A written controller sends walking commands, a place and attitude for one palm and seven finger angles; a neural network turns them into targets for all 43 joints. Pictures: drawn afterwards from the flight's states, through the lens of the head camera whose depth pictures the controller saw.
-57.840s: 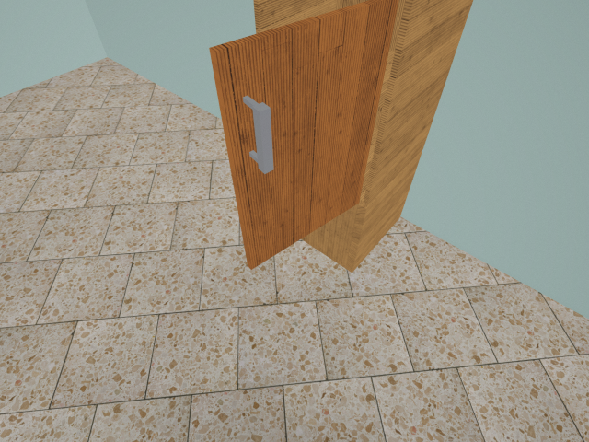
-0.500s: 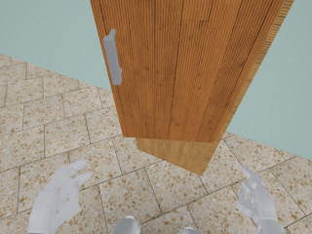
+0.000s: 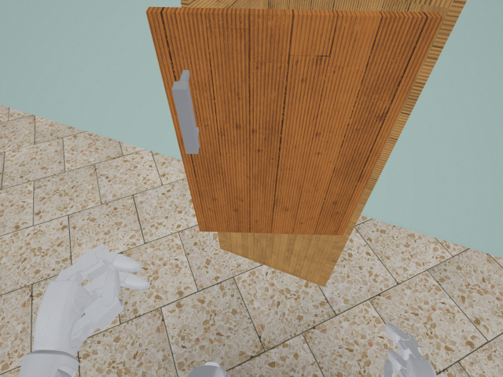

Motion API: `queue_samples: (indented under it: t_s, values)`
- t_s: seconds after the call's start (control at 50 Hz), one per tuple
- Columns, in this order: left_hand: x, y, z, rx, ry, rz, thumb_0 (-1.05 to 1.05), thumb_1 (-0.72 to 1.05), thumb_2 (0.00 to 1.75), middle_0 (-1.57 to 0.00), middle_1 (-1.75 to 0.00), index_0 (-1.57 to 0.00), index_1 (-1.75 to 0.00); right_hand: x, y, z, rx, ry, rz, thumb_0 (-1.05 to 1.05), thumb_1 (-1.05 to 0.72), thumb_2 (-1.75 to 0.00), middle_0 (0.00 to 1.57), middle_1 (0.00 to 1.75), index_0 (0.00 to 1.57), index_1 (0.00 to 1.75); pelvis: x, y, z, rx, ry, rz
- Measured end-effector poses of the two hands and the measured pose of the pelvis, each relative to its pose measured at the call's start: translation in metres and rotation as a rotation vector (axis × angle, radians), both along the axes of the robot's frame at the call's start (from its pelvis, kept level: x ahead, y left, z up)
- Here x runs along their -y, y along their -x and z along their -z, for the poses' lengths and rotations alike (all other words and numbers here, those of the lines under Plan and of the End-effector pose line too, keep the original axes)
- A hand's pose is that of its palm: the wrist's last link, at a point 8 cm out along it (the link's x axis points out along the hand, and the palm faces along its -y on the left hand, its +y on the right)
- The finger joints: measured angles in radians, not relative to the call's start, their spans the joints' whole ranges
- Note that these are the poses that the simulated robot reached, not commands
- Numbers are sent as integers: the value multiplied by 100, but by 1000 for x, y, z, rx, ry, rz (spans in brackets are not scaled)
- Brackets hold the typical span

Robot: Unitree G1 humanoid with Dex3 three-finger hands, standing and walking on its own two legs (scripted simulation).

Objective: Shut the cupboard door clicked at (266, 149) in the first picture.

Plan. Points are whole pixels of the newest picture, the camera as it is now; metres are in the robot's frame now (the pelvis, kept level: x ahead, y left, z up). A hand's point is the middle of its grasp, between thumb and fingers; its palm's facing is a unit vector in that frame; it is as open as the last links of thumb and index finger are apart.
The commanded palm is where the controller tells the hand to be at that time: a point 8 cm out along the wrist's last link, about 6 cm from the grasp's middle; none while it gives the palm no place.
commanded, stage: raise the hand and make a fist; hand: left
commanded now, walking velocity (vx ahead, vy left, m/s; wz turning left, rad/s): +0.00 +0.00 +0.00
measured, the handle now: (189, 113) +0.51 +0.14 +0.15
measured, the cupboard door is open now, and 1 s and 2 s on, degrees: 20 20 20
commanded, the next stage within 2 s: bring the fist close to the handle in 1.02 s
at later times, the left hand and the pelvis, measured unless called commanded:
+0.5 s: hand (99, 267) +0.23 +0.20 +0.13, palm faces +0.04 -1.00 -0.05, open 3.1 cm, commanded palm +0.20 +0.25 +0.14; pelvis +0.01 +0.01 +0.02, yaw +1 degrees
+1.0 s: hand (113, 255) +0.23 +0.18 +0.15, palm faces +0.06 -1.00 -0.05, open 3.1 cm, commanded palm +0.21 +0.23 +0.15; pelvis +0.01 -0.01 +0.04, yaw +0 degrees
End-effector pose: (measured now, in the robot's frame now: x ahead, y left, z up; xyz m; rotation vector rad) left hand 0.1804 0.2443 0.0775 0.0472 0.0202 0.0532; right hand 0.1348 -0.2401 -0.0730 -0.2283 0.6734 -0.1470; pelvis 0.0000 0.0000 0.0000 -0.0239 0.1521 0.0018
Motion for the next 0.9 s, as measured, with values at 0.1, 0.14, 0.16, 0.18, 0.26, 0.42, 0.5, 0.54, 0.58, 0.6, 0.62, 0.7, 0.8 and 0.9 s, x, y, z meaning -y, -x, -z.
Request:
queue_samples:
  t_s: [0.1, 0.14, 0.16, 0.18, 0.26, 0.42, 0.5, 0.54, 0.58, 0.6, 0.62, 0.7, 0.8, 0.9]
  values:
    - [-1, -2, -7, 10, 5, 19, 2, 90, 90, -94, -111, -94, -110, -4, -16, -12, 43, 17, -23, 2, -90, -90, 20, 30, 20, 30, -6, -2, -4, 17, 5, -5]
    - [-3, -4, -11, 19, 7, 19, 2, 90, 90, -98, -115, -98, -114, -9, -25, -18, 68, 14, -34, 2, -90, -90, 20, 30, 20, 30, -8, -3, -6, 25, 6, -6]
    - [-4, -5, -14, 24, 7, 17, 2, 90, 90, -100, -117, -99, -116, -13, -29, -21, 81, 10, -41, 2, -90, -90, 20, 30, 20, 30, -9, -4, -7, 29, 7, -6]
    - [-5, -7, -17, 29, 7, 15, 2, 90, 90, -102, -119, -101, -118, -16, -33, -24, 93, 6, -48, 2, -90, -90, 20, 30, 20, 30, -9, -4, -8, 34, 8, -7]
    - [-9, -12, -28, 45, 7, 8, 2, 90, 90, -109, -127, -109, -126, -30, -48, -33, 135, -18, -83, 1, -90, -90, 20, 30, 20, 30, -11, -7, -12, 51, 9, -10]
    - [-11, -19, -48, 48, -1, 15, 2, 90, 90, -123, -142, -122, -141, -48, -59, -42, 159, -59, -129, 1, -90, -90, 20, 30, 21, 30, -12, -10, -21, 86, 8, -15]
    - [-11, -23, -57, 52, -4, 11, 2, 90, 90, -127, -146, -126, -146, -48, -56, -42, 145, -66, -131, 1, -90, -90, 20, 30, 21, 30, -10, -11, -25, 100, 5, -16]
    - [-10, -26, -61, 54, -6, 10, 2, 90, 90, -128, -147, -127, -147, -45, -53, -41, 135, -66, -126, 1, -90, -90, 20, 30, 21, 30, -9, -11, -27, 107, 3, -16]
    - [-10, -29, -66, 57, -8, 10, 2, 90, 90, -129, -148, -128, -148, -42, -50, -41, 126, -64, -120, 1, -90, -90, 20, 30, 21, 30, -8, -12, -29, 112, 0, -14]
    - [-10, -31, -68, 58, -9, 10, 2, 90, 90, -129, -148, -129, -148, -39, -49, -41, 121, -63, -116, 1, -90, -90, 20, 30, 21, 30, -7, -12, -30, 116, -1, -14]
    - [-9, -32, -71, 60, -9, 11, 2, 90, 90, -129, -149, -129, -148, -37, -47, -41, 117, -62, -112, 1, -90, -90, 20, 30, 21, 30, -6, -12, -30, 119, -2, -13]
    - [-7, -37, -78, 66, -4, 13, 2, 90, 90, -130, -149, -129, -149, -28, -43, -42, 110, -56, -93, 1, -90, -90, 20, 30, 21, 30, -3, -12, -34, 130, -7, -9]
    - [0, -37, -75, 42, 10, 16, 2, 90, 90, -130, -150, -130, -149, -16, -39, -45, 117, -49, -72, 1, -90, -90, 20, 30, 21, 30, 1, -12, -36, 137, -13, -3]
    - [8, -33, -72, 39, 3, 8, 2, 90, 90, -130, -150, -130, -149, -9, -38, -47, 123, -42, -69, 1, -90, -90, 20, 30, 21, 30, 6, -10, -37, 144, -16, -2]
